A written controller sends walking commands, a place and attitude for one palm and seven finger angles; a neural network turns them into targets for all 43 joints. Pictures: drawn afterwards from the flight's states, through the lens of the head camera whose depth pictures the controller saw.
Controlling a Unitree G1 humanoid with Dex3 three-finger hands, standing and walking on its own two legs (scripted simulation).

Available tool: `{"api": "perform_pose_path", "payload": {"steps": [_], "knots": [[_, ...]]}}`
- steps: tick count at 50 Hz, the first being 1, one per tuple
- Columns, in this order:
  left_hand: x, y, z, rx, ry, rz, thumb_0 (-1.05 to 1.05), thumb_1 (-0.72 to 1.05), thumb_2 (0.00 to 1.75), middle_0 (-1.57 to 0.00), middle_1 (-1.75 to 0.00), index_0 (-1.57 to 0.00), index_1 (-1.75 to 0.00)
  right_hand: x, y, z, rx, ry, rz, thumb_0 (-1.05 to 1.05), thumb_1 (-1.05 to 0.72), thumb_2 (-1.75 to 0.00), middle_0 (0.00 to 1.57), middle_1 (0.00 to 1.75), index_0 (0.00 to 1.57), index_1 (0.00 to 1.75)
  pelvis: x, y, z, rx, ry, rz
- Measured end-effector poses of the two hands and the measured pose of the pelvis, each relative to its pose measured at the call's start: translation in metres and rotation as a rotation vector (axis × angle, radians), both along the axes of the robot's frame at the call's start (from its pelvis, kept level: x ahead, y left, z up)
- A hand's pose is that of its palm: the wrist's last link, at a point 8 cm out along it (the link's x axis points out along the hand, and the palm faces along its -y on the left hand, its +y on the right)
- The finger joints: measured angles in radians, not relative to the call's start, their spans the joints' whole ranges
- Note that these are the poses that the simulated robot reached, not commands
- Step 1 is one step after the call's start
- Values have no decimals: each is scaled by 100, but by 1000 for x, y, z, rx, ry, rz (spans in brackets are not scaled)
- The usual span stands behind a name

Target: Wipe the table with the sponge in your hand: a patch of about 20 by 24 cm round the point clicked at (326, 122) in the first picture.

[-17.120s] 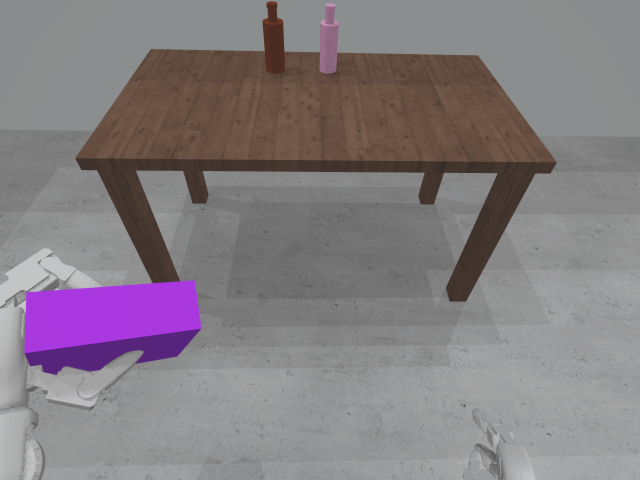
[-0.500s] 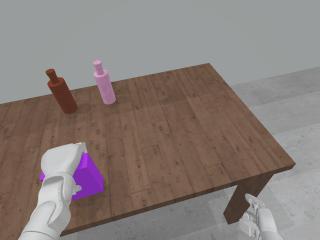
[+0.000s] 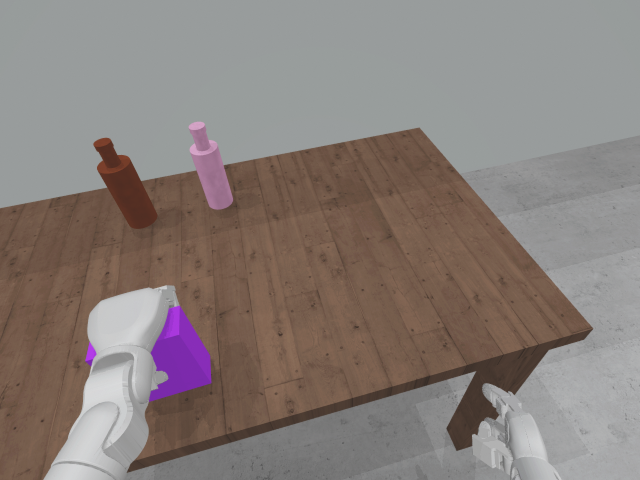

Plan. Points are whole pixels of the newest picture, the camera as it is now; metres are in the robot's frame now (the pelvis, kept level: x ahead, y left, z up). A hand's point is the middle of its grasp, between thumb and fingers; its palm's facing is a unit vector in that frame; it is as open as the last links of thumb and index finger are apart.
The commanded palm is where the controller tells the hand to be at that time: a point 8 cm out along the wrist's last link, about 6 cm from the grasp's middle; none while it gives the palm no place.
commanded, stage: lower the sponge onto the table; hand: left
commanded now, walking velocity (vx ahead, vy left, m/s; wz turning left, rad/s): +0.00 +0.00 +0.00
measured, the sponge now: (161, 365) +0.25 +0.28 -0.02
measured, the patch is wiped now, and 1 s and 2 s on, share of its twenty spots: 0.00 0.10 0.30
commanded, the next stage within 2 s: wipe forward along the first lane in 0.90 s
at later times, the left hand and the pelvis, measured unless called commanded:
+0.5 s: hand (156, 349) +0.26 +0.28 +0.01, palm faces -0.08 -0.08 -0.99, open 9.1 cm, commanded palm +0.24 +0.27 +0.06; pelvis +0.00 +0.00 +0.00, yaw +0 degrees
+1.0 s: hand (157, 353) +0.26 +0.28 -0.01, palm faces -0.09 -0.07 -0.99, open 9.1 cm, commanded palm +0.24 +0.28 +0.04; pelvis -0.01 +0.00 -0.01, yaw +0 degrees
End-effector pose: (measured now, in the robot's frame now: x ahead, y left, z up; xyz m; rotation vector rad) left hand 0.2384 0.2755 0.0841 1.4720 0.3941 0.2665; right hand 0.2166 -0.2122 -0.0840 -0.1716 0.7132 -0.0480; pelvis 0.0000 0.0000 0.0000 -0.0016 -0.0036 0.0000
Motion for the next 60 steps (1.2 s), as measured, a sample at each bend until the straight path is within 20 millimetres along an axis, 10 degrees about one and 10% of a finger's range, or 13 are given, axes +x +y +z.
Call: {"api": "perform_pose_path", "payload": {"steps": [60], "knots": [[17, 13, -37, 42, 35, 15, -1, -43, 106, -83, -143, -84, -142, -45, -26, -23, -39, 120, -95, 2, -90, -90, 20, 30, 20, 30, -10, -2, -10, -4, 74, -1]]}}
